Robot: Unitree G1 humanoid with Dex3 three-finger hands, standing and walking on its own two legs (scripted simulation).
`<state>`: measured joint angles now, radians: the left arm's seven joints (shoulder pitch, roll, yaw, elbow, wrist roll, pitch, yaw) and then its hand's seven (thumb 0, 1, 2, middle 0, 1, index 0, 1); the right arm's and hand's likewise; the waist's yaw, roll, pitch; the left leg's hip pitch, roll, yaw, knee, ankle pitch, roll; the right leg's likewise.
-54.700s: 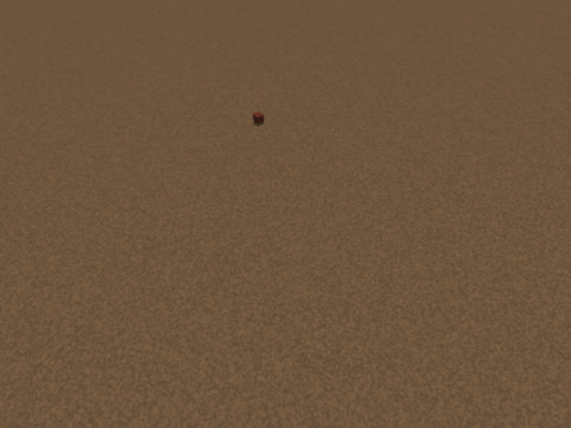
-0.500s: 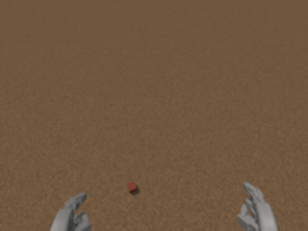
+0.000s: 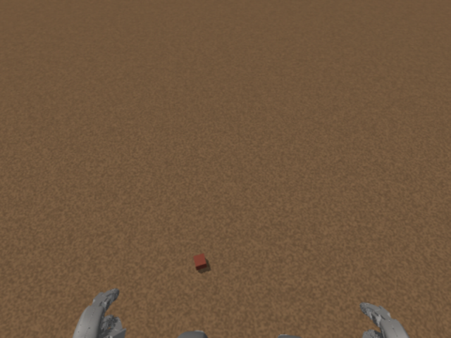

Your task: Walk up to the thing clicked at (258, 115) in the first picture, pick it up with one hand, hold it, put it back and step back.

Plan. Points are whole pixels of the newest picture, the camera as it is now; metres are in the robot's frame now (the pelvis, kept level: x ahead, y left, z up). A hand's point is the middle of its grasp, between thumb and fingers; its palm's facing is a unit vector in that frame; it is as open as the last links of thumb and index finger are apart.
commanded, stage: stand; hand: left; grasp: from above
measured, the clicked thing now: (200, 261) +0.49 +0.15 -0.72
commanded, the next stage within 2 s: none
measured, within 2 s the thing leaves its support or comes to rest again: neither
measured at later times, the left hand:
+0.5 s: hand out of the picture +0.04 +0.23 -0.13, palm faces +0.04 -0.95 -0.31, open 7.4 cm
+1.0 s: hand out of the picture +0.06 +0.22 -0.12, palm faces +0.02 -0.95 -0.32, open 7.4 cm
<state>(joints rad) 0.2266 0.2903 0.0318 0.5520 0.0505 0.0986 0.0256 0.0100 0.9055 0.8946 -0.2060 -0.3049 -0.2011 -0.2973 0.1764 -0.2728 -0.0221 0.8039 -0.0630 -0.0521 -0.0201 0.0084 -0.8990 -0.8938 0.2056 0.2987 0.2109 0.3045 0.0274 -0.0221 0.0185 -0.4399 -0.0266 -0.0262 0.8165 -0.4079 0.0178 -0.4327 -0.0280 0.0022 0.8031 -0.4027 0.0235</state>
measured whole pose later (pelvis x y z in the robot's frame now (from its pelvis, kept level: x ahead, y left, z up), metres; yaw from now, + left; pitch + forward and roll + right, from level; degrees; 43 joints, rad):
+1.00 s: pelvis +0.00 -0.02 +0.04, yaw +0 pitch -4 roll +0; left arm 0.13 0.30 0.04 1.14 0.03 0.00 0.01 0.01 0.91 0.89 -0.21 -0.30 -0.20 -0.30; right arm 0.15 -0.31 -0.03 1.13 -0.02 0.00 -0.01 0.00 -0.90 -0.89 0.20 0.30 0.21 0.30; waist 0.01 0.01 0.07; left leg -0.09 0.00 -0.03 0.34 -0.18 -0.01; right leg -0.09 -0.01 0.00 0.34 -0.17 0.01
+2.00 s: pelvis +0.02 -0.03 +0.04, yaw -1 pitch -2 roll +0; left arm 0.10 0.32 0.03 1.15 0.01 -0.01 0.00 0.01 0.91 0.89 -0.21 -0.30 -0.20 -0.30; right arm 0.12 -0.33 -0.01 1.14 -0.01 -0.01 -0.01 0.00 -0.90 -0.89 0.20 0.30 0.21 0.30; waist 0.00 0.01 0.06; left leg -0.08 0.02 -0.03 0.31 -0.18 -0.03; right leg -0.10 0.01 0.00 0.32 -0.18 -0.01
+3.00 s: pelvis -0.11 +0.03 +0.02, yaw -6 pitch -2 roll -1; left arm 0.12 0.39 0.08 0.86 0.02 0.07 0.01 0.01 0.91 0.89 -0.21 -0.30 -0.20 -0.30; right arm 0.12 -0.35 -0.04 0.86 -0.02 0.02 -0.02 0.00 -0.90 -0.89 0.21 0.30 0.21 0.30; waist -0.01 -0.03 0.22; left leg -0.33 0.02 0.05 0.59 -0.22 0.04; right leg -0.30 0.06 0.11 0.86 -0.50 0.02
